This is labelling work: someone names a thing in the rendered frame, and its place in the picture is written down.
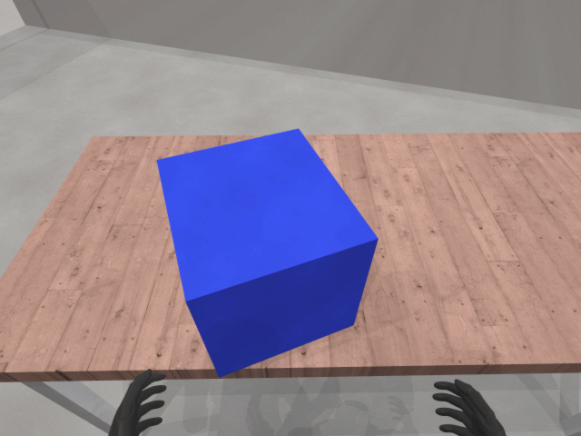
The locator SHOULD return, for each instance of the carton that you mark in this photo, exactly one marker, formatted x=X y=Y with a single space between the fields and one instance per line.
x=271 y=251

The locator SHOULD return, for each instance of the right robot hand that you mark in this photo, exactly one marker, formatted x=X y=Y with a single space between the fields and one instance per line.
x=476 y=415

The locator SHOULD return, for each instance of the table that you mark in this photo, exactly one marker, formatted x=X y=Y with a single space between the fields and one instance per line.
x=477 y=269

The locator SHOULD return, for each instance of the left robot hand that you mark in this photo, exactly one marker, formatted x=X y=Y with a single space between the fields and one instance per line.
x=125 y=421

